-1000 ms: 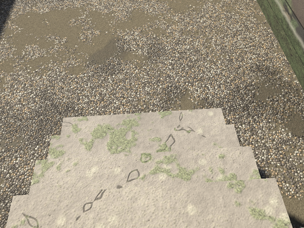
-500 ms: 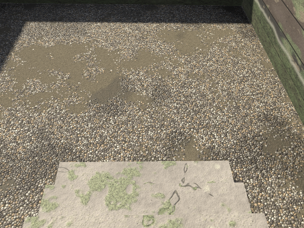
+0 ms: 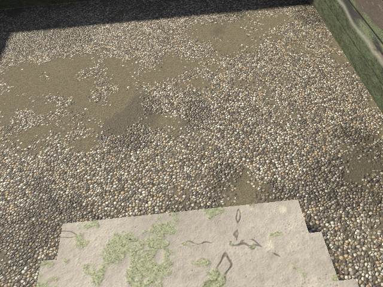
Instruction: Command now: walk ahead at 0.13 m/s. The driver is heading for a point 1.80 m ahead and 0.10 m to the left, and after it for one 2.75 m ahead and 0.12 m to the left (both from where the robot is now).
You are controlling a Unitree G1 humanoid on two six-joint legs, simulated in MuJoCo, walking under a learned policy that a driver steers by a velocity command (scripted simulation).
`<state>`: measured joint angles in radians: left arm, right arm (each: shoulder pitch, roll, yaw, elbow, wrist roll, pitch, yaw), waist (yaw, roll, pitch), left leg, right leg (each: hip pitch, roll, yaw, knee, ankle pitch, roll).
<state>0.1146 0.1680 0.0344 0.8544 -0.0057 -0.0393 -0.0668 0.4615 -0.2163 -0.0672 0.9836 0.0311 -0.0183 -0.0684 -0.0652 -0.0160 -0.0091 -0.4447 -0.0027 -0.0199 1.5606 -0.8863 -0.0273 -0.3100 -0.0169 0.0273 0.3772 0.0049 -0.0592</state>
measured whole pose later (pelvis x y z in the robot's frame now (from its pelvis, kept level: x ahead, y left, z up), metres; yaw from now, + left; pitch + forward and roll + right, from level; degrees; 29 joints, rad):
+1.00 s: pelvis +0.10 +0.04 -0.01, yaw -1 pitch +0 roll +0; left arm 0.33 0.15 0.01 1.05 -0.01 0.05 0.04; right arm 0.32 -0.15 -0.02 1.01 0.01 0.03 -0.03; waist 0.00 -0.01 0.01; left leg -0.20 -0.02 -0.04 0.43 -0.24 0.01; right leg -0.15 0.00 0.03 0.43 -0.28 0.01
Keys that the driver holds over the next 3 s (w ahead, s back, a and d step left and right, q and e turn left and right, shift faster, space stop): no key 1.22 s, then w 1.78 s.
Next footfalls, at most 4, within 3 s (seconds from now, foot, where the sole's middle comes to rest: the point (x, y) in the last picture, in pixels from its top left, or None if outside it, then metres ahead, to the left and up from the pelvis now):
0.42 left None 0.14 0.16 -0.79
1.92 right None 0.43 -0.03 -0.97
2.42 left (154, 272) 0.74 0.22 -1.15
3.00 right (200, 225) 1.06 -0.01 -1.33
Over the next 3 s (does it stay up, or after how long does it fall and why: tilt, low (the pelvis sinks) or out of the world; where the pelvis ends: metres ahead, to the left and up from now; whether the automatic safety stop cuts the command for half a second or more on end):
stays up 0.92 0.09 -0.51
